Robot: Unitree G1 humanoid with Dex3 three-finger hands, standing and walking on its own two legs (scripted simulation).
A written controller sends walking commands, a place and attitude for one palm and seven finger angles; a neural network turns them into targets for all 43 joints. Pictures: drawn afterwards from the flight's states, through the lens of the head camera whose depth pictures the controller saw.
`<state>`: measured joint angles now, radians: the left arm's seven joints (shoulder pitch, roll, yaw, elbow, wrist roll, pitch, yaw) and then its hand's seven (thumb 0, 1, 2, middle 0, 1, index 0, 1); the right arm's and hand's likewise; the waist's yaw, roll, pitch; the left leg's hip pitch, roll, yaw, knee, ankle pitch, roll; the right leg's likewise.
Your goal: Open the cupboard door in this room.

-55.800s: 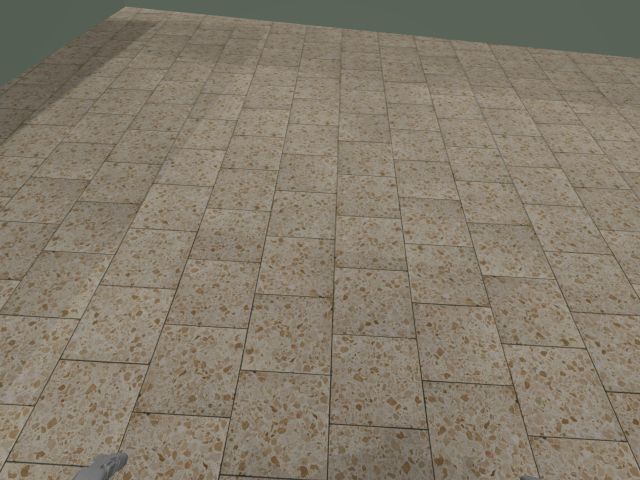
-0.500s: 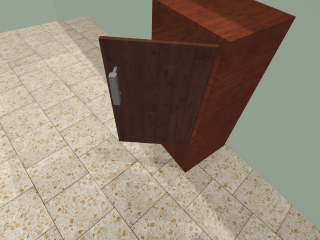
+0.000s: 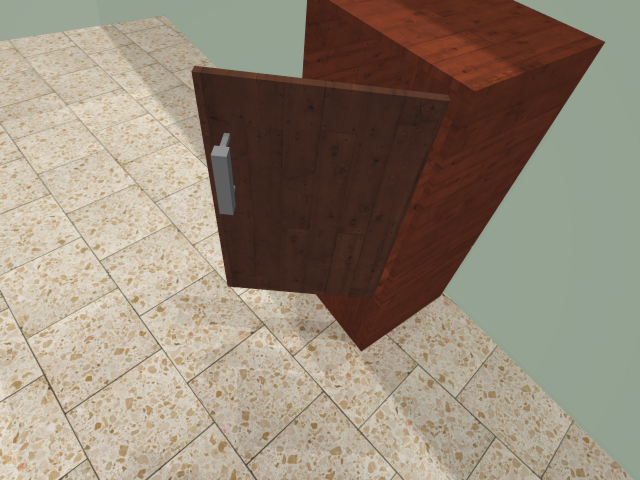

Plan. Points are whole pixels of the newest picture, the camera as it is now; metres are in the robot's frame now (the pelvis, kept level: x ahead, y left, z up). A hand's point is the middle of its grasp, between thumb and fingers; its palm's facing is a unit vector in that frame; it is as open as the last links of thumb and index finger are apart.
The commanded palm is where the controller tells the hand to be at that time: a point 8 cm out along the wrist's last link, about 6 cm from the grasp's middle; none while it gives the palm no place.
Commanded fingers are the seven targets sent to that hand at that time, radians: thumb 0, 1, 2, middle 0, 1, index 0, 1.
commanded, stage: come to a stop and stand still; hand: left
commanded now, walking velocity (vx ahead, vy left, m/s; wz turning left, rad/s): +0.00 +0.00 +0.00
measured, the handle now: (226, 174) +0.58 +0.20 +0.00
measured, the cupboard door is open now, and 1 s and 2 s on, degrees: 51 51 51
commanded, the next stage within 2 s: look again from close up in 0.48 s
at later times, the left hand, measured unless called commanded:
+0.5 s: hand out of the picture -0.03 +0.16 -0.17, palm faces +0.02 -0.99 -0.16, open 7.4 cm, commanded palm none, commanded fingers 0.00 0.90 0.90 -0.20 -0.30 -0.20 -0.30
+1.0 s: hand out of the picture -0.06 +0.17 -0.17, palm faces +0.03 -0.98 -0.21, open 7.4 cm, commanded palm none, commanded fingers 0.00 0.90 0.90 -0.20 -0.30 -0.20 -0.30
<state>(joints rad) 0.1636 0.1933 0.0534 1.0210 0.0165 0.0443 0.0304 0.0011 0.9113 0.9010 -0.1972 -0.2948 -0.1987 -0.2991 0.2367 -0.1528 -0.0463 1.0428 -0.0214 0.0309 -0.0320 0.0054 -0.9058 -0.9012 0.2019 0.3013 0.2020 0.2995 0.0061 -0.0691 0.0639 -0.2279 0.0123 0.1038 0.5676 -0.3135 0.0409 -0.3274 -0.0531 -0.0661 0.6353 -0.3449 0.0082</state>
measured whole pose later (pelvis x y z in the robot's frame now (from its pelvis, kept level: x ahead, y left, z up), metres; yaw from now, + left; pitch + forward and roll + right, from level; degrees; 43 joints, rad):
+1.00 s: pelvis -0.06 -0.01 +0.00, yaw +1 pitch -2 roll +0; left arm 0.34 0.16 0.00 1.05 0.03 -0.01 0.03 0.00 0.91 0.90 -0.19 -0.29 -0.20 -0.30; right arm 0.31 -0.15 -0.02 1.05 -0.02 0.00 -0.01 0.01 -0.92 -0.90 0.20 0.30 0.20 0.30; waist -0.01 0.01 -0.01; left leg -0.29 0.00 0.09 0.52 -0.20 0.04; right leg -0.23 -0.02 -0.02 0.55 -0.29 0.00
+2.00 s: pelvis +0.07 +0.01 -0.01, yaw -1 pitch -2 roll -1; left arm 0.38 0.12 0.02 1.07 0.03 -0.01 0.04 0.00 0.91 0.90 -0.20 -0.29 -0.20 -0.30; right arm 0.23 -0.16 -0.03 1.03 -0.01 -0.03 -0.02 0.02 -0.93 -0.90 0.20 0.30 0.20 0.30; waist 0.02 -0.04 0.05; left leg -0.38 0.05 0.09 0.59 -0.14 0.03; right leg -0.14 -0.03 -0.10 0.60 -0.43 0.01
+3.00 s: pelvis +0.02 +0.00 +0.01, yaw -1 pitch -1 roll -1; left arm 0.32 0.10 -0.01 1.13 0.02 -0.03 0.04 0.01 0.91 0.90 -0.19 -0.29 -0.20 -0.30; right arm 0.34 -0.10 0.02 1.13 -0.02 -0.01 -0.03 0.03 -0.93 -0.90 0.20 0.30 0.20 0.30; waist 0.01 0.00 0.01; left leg -0.18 0.00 0.08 0.47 -0.27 0.03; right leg -0.17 -0.02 -0.11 0.45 -0.26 -0.01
